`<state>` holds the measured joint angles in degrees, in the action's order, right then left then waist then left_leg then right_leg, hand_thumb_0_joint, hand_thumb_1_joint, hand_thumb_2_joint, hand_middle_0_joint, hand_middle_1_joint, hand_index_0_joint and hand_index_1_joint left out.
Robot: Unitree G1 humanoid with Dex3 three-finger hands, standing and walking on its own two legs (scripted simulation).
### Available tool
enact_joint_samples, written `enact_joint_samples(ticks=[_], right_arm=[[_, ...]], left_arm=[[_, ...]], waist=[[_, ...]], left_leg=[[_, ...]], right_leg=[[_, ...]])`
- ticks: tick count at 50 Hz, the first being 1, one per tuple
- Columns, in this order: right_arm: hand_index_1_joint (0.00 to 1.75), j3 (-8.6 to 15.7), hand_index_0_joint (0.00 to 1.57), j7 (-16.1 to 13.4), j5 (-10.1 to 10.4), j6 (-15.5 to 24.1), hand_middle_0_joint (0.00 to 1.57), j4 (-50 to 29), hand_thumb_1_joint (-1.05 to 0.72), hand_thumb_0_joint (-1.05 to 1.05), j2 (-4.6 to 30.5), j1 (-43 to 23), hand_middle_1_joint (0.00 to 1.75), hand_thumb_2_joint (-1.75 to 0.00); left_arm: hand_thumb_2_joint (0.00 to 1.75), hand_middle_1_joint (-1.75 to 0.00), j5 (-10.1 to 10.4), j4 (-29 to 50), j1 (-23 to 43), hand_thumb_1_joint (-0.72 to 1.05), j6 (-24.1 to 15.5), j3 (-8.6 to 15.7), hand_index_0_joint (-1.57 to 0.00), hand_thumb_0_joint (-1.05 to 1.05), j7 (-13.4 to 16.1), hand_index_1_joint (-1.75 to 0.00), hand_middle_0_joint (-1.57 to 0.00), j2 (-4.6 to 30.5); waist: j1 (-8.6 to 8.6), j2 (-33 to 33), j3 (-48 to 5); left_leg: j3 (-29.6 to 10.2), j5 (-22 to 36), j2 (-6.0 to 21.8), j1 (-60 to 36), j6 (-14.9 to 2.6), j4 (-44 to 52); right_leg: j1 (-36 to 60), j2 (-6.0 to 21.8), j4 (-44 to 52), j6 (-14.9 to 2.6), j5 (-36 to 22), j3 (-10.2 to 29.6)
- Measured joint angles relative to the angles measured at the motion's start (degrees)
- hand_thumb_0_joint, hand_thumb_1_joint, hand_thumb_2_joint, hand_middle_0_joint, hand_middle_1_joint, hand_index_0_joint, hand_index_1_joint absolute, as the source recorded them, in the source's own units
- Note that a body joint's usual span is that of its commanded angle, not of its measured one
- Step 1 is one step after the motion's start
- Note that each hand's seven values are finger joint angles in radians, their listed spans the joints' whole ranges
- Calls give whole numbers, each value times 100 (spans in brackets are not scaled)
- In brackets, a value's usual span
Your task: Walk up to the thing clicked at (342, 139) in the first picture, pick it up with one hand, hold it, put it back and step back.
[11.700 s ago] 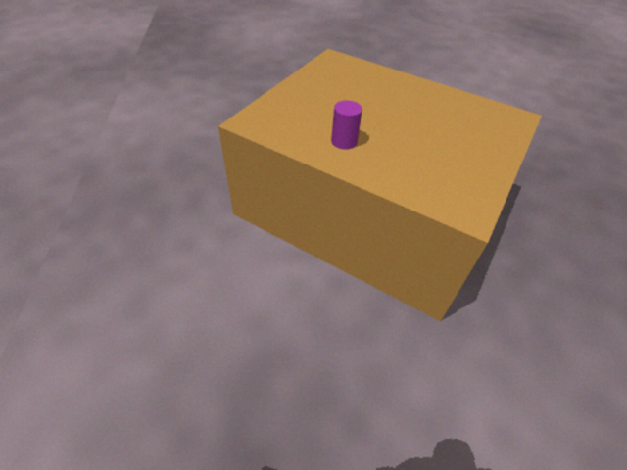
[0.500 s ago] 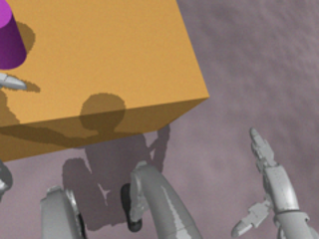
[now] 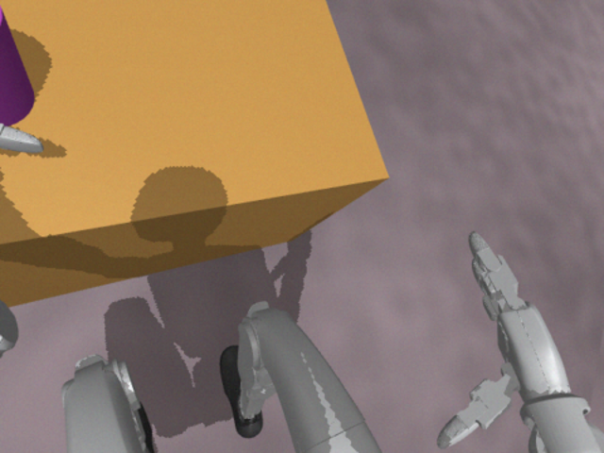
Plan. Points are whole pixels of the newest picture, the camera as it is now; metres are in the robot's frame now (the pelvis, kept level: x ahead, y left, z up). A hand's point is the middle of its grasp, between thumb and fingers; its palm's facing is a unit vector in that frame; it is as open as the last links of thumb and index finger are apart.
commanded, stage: close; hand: left
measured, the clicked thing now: out of the picture +0.60 +0.19 -0.04
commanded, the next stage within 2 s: settle in 0.42 s
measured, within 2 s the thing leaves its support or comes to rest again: leaves its support in 0.66 s
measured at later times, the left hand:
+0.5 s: hand out of the picture +0.57 +0.20 -0.04, palm faces +0.15 -0.99 +0.02, open 11.6 cm
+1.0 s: hand out of the picture +0.58 +0.20 +0.01, palm faces +0.16 -0.99 +0.01, open 11.9 cm
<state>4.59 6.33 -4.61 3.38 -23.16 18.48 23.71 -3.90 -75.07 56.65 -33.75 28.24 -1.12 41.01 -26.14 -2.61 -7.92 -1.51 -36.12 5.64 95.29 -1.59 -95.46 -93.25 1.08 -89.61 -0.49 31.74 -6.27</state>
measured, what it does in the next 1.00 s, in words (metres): stands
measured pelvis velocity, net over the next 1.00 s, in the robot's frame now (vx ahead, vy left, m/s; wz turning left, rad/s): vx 0.00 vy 0.01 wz -0.01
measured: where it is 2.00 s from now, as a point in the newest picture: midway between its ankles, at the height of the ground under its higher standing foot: (195, 432)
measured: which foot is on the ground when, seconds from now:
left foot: down 0.00-1.00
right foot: down 0.00-1.00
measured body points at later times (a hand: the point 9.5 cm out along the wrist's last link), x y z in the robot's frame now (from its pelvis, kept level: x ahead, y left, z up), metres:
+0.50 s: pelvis +0.00 +0.00 +0.00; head +0.22 +0.09 +0.38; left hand +0.56 +0.25 -0.04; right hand +0.18 -0.25 +0.12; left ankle +0.05 +0.11 -0.52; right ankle +0.08 -0.12 -0.52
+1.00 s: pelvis +0.00 +0.01 +0.02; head +0.21 +0.09 +0.42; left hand +0.57 +0.26 +0.02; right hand +0.17 -0.25 +0.12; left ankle +0.05 +0.11 -0.52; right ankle +0.08 -0.12 -0.52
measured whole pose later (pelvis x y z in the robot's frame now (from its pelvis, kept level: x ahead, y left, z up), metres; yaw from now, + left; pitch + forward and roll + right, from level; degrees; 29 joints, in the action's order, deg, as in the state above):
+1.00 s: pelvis +0.00 +0.01 +0.02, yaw +0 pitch +33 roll -7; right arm 4.2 5.1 -3.7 1.2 -20.8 18.2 23.9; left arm -3.7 -72.4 58.0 -26.8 26.9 -1.7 40.8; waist -25.0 -2.0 -8.1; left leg -0.8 -34.7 5.8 89.5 -2.1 -90.5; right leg -87.3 0.4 -83.8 0.3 29.7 -5.6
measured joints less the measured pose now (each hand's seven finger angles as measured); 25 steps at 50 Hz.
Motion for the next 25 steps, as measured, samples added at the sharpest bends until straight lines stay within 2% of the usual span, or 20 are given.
enact_joint_samples(ticks=[14,20,25], right_arm=[[6,21,6,24,64,-46,6,-273,49,-1,75,68,5,-5],[6,78,6,27,94,-58,7,-264,49,-1,86,132,5,-5],[6,81,6,1,106,-50,6,-141,49,-1,66,142,5,-5]], left_arm=[[28,-46,-57,5,229,-43,174,42,-62,-1,-140,-46,-60,358],[43,-60,-2,209,101,-35,328,47,-78,-1,-214,-62,-72,291],[58,-68,73,126,-19,-44,340,-3,-77,-1,-184,-70,-73,143]], waist=[[-179,-69,44],[-131,-81,34],[-42,-20,43]], left_leg=[[5,14,33,188,-15,-98],[11,25,42,95,-13,-32],[-5,36,29,-12,-25,34]], right_leg=[[-193,-35,-67,12,-52,17],[-99,-51,12,16,-74,22],[27,-46,92,25,-82,5]])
